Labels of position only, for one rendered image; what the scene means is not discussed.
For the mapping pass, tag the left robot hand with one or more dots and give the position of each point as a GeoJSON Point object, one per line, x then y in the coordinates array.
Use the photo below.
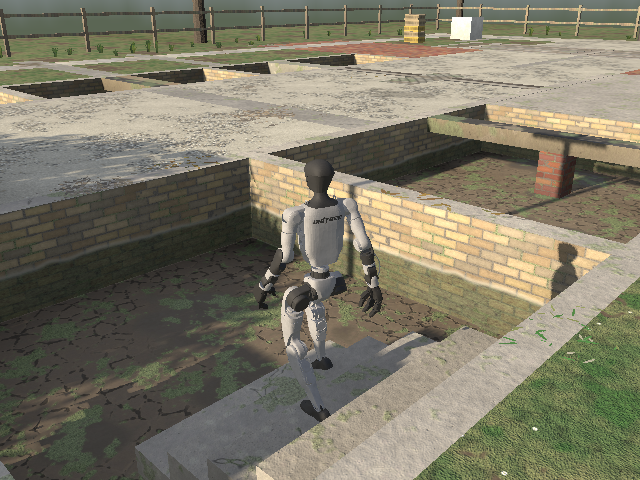
{"type": "Point", "coordinates": [260, 295]}

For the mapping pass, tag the right robot upper arm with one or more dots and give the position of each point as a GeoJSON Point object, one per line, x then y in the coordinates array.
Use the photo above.
{"type": "Point", "coordinates": [361, 242]}

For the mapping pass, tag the left robot shin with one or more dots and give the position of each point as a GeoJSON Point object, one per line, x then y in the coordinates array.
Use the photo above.
{"type": "Point", "coordinates": [304, 373]}

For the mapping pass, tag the right robot hand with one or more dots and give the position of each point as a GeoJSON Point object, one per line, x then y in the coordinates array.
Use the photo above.
{"type": "Point", "coordinates": [375, 295]}

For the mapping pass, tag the robot head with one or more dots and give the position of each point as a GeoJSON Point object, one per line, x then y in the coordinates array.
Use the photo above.
{"type": "Point", "coordinates": [319, 174]}

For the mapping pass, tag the left robot upper arm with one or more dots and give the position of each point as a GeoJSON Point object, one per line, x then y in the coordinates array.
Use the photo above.
{"type": "Point", "coordinates": [291, 218]}

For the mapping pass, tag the robot left forearm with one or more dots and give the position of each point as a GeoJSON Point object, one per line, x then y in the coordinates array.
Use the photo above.
{"type": "Point", "coordinates": [274, 271]}

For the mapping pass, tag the robot right forearm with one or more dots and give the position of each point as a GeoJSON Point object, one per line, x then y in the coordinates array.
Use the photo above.
{"type": "Point", "coordinates": [369, 267]}

